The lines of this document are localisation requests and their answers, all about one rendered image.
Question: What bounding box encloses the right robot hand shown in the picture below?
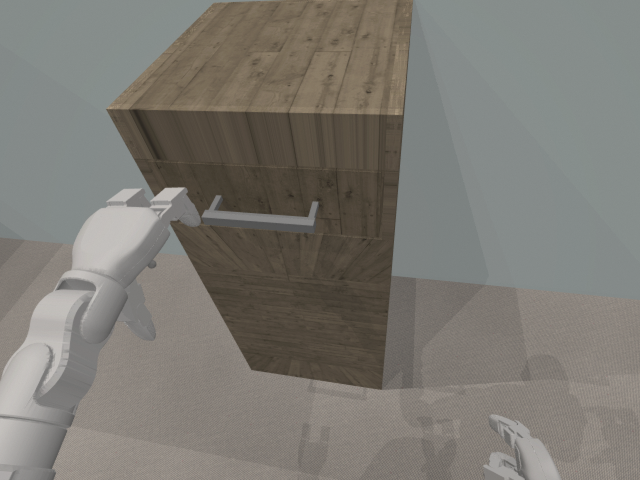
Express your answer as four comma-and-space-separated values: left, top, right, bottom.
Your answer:
483, 414, 561, 480

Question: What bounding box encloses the handle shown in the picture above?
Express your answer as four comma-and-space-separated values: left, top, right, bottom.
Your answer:
201, 195, 319, 233

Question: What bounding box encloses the robot left forearm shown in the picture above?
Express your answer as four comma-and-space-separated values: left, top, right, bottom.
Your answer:
0, 270, 128, 480

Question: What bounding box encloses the drawer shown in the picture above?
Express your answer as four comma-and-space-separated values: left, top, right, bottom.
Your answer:
148, 159, 385, 237

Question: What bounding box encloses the left robot hand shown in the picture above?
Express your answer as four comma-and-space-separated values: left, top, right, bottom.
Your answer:
71, 187, 201, 341

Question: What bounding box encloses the cabinet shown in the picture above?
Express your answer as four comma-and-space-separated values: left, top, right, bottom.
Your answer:
106, 0, 413, 390

